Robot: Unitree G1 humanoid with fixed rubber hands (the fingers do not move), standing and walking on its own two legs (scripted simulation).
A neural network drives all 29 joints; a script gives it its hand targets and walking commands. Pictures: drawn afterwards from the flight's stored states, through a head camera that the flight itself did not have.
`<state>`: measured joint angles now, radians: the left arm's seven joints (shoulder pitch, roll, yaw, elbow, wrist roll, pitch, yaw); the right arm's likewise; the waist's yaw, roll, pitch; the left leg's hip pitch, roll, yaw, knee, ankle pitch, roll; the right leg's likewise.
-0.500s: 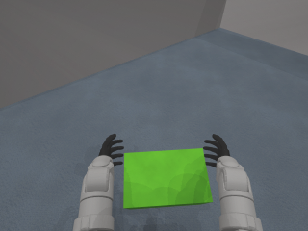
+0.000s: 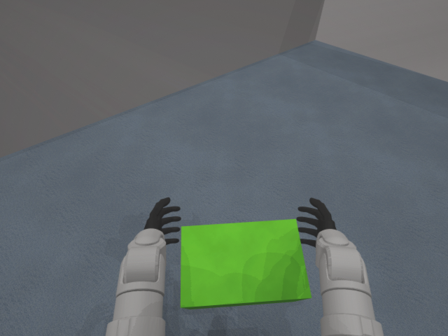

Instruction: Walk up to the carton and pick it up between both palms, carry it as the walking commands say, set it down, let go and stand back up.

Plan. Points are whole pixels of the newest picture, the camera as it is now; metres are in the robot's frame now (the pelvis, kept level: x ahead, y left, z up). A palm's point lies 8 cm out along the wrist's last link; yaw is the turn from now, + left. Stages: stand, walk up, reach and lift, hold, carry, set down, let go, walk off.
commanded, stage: reach and lift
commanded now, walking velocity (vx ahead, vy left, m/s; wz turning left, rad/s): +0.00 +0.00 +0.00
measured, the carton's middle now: (240, 266) +0.29 -0.01 -0.07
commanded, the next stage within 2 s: hold in 0.38 s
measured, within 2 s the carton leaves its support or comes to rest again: neither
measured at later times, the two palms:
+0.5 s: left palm (154, 238) +0.28 +0.15 +0.04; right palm (327, 240) +0.29 -0.16 +0.05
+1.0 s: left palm (155, 237) +0.28 +0.15 +0.04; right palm (326, 243) +0.28 -0.16 +0.04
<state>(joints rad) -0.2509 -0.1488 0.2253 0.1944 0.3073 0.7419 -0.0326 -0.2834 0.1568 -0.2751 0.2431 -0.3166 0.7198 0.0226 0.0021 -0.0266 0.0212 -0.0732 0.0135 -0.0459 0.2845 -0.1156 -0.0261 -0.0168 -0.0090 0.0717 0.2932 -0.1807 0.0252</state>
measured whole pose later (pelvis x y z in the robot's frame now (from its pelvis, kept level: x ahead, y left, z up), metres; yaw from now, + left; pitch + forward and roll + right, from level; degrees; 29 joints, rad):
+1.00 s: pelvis -0.01 +0.00 -0.02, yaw -2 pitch -1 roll +0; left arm -0.24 -0.14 0.19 0.11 0.26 0.79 0.01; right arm -0.25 0.15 -0.22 0.15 -0.28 0.77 -0.02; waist 0.01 0.00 -0.06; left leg -0.28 0.02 -0.02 0.53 -0.22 -0.02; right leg -0.24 0.01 0.10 0.54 -0.28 0.03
